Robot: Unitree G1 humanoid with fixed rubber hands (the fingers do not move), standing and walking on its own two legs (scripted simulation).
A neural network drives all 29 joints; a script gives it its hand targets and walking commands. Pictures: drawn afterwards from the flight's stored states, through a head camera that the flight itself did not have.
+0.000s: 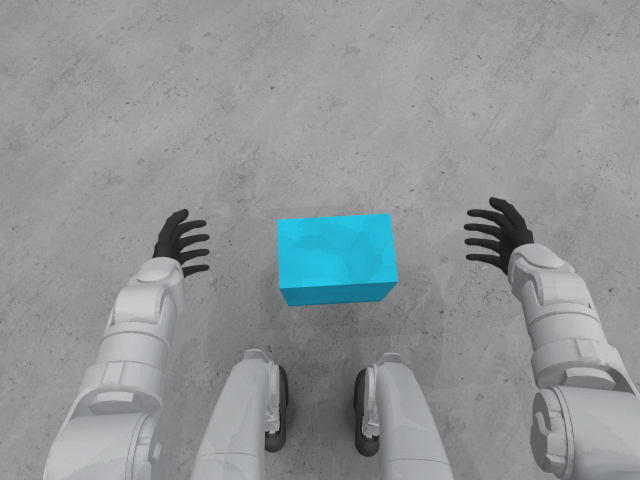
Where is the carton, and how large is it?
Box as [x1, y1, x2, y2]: [277, 214, 398, 306]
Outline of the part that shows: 389,214 277,220 279,288 288,306 380,300 398,281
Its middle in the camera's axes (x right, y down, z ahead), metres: +0.04 +0.06 +0.98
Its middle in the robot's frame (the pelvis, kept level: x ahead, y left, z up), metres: +0.49 -0.02 -0.54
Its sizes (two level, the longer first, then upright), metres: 0.258 0.159 0.260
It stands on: the floor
